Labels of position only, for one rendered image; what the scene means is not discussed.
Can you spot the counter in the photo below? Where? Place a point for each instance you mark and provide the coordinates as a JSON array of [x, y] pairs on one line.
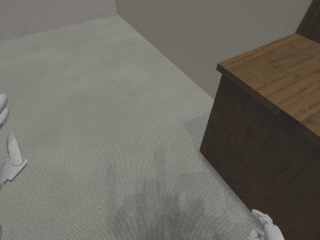
[[263, 132]]

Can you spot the robot left hand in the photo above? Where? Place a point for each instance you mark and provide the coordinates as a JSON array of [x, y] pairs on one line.
[[12, 167]]

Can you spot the robot right hand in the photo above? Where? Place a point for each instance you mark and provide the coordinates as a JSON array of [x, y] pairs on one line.
[[271, 231]]

